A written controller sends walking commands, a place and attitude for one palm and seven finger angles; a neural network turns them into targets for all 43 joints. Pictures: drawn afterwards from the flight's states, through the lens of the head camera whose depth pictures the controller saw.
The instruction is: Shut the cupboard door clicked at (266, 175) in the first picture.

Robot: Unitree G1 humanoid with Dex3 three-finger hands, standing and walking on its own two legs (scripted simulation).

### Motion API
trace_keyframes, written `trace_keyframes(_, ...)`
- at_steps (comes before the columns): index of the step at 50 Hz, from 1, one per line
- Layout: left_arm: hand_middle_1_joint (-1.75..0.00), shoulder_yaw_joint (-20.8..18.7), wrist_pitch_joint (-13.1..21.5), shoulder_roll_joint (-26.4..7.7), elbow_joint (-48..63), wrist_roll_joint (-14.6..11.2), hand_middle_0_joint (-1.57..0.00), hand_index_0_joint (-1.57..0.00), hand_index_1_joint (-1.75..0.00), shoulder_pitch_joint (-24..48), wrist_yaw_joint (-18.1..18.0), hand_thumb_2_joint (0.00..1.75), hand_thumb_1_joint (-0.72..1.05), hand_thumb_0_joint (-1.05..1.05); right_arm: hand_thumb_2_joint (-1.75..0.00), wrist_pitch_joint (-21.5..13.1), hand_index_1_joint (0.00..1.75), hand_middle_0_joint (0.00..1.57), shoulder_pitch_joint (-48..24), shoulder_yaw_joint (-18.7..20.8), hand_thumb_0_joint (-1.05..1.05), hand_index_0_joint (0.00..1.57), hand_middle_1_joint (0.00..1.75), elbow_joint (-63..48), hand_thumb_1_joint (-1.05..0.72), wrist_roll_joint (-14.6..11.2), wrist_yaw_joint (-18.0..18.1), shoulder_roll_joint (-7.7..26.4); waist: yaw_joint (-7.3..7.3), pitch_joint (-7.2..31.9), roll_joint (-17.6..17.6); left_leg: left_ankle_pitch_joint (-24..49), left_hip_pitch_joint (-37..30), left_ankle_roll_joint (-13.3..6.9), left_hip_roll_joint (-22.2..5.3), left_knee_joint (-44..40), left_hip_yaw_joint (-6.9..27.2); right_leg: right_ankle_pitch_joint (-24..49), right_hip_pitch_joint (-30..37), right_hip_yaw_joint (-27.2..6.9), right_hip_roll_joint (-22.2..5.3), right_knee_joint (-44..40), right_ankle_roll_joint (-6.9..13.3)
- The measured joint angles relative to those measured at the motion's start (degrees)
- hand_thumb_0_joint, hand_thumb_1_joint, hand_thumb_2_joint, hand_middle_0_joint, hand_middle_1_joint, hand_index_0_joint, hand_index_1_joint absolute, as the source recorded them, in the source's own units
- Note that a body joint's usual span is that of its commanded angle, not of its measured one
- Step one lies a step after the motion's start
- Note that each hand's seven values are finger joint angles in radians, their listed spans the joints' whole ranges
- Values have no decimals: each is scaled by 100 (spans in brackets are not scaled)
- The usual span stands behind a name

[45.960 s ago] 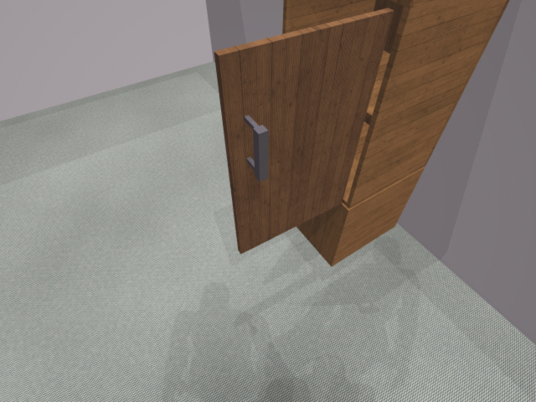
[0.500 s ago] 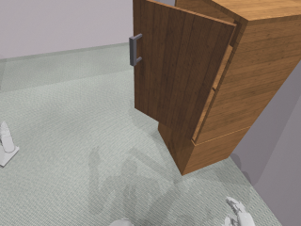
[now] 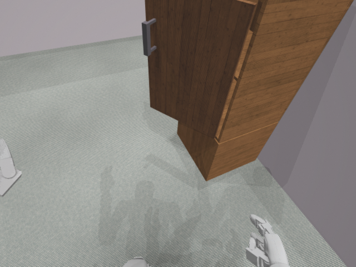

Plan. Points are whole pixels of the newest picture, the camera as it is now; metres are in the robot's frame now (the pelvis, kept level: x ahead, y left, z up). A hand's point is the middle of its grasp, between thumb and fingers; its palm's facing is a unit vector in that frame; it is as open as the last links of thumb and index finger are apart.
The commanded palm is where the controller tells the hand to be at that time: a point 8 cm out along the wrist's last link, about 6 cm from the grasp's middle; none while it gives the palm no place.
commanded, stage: stop stepping back and stand still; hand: left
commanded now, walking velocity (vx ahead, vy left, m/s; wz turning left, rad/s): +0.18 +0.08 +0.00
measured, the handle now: (150, 37) +0.86 +0.20 +0.08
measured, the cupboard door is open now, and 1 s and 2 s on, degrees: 33 33 33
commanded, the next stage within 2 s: let the arm hang, fingers relaxed in 0.68 s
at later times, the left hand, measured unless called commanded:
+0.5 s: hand out of the picture +0.13 +0.27 +0.17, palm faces +0.48 -0.79 -0.39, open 7.4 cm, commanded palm +0.06 +0.30 +0.19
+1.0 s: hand out of the picture +0.06 +0.21 -0.11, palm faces +0.01 -0.97 -0.25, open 7.4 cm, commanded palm none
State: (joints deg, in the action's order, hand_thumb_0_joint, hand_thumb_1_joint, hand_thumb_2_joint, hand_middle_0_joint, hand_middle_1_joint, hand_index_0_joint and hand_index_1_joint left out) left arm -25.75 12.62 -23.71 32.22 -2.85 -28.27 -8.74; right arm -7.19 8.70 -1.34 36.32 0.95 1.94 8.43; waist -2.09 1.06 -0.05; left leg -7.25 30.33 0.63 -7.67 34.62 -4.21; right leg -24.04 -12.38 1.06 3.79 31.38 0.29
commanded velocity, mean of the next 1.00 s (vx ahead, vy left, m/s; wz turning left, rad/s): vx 0.12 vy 0.01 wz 0.00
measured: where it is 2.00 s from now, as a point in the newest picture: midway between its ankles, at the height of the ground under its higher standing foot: outside the picture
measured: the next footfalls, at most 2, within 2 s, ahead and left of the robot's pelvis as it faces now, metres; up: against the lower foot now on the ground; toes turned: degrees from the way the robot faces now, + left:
left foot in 0.24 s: +0.01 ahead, +0.13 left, +0.00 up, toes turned +3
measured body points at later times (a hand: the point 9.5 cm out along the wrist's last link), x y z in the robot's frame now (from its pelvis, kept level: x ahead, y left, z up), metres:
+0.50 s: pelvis -0.08 +0.00 +0.01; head -0.10 +0.02 +0.46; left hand +0.09 +0.31 +0.20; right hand +0.04 -0.24 -0.07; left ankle -0.03 +0.11 -0.72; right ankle -0.09 -0.10 -0.72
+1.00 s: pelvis -0.07 +0.02 +0.00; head -0.06 +0.01 +0.45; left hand +0.05 +0.26 -0.10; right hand +0.08 -0.22 -0.11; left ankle -0.03 +0.13 -0.72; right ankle -0.07 -0.09 -0.72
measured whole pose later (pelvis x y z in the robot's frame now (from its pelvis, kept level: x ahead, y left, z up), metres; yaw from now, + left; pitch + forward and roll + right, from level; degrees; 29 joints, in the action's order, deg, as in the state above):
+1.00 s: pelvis -0.07 +0.02 +0.00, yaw +2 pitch +0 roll +1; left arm 0.0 -3.8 -11.9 -32.3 1.3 -16.2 -0.1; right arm -0.5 8.8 -1.1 43.5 1.4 -0.2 14.2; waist 1.8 -1.2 0.5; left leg -14.7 20.8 -1.3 1.4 35.6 -2.5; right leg -20.4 -17.4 0.5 -1.1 38.5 0.4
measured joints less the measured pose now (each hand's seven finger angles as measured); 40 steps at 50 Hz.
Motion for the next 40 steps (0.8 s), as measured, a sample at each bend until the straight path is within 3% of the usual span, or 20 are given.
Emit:
trace_keyframes(2,-31,174,-11,26,-191,6,-21,-21,-30,164,43,90,89,1,-90,83,30,21,-103,13,1,20,30,24,-90,-28,4,53,100,-141,141,-181,4,53,-12,-65,103,314,-70,36,86,-76,135)
trace_keyframes(5,-31,258,-118,-157,-294,2,-21,-22,-30,-100,43,90,89,1,-90,293,30,21,64,9,1,20,30,-11,-90,-144,44,88,181,-21,-99,-1107,-6,70,419,666,265,564,-231,-151,-97,-34,154)
trace_keyframes(7,-31,194,-207,-273,-285,-1,-21,-22,-30,-474,15,90,89,1,-90,417,30,21,285,-3,1,20,30,-86,-90,-165,100,160,265,172,-235,-1293,-173,56,625,971,292,615,-283,-273,-185,-57,147)
trace_keyframes(12,-31,191,-284,-279,-396,19,-22,-22,-30,-657,-115,90,88,1,-90,402,30,20,864,170,1,20,30,-22,-90,-156,289,567,481,514,-43,-952,-1174,-100,657,-190,389,618,-276,-43,-152,-29,71)
trace_keyframes(15,-31,164,-266,-116,-638,42,-21,-22,-30,-471,-171,90,88,1,-90,417,30,20,964,224,1,20,30,209,-91,-172,346,604,378,453,-207,-761,-1360,-182,758,-335,309,742,-106,-112,-259,-152,8)
trace_keyframes(20,-31,161,-307,120,-936,180,-21,-22,-30,-228,-226,90,89,1,-90,236,30,20,1033,164,2,20,30,155,-91,-110,389,510,376,369,-217,-565,-1419,-239,784,-529,267,546,-122,-117,-271,-15,-29)
trace_keyframes(26,-31,314,-309,197,-784,207,-21,-21,-30,-87,-180,90,89,2,-90,120,30,20,822,4,1,20,30,96,-91,-32,257,197,415,208,-130,-516,-1257,-169,744,-518,302,793,-8,19,-169,-259,160)
trace_keyframes(29,-31,360,-269,123,-624,179,-21,-21,-30,-258,-126,90,89,2,-90,203,30,20,746,-38,1,20,30,81,-90,-11,175,111,382,233,-48,-1053,-1075,-126,694,-183,338,856,-68,42,-111,-260,261)
trace_keyframes(34,-31,386,-162,82,-631,152,-21,-22,-30,-407,-139,90,89,1,-90,386,30,21,728,3,1,20,30,178,-90,-29,126,193,189,304,-77,-1476,-738,-54,712,930,343,821,-21,-14,-146,-306,304)
trace_keyframes(39,-31,387,-184,176,-801,145,-21,-22,-30,-170,-193,90,89,1,-90,356,30,21,748,101,1,20,30,146,-90,-48,208,481,151,185,26,-787,-1267,-138,560,-276,301,594,60,125,-206,-83,126)
trace_keyframes(40,-31,480,-140,178,-1077,237,-21,-22,-30,13,-98,90,89,1,-90,236,30,20,689,163,1,20,30,265,-90,-37,113,555,149,170,45,-651,-1180,-133,607,-201,321,516,-53,166,-265,129,79)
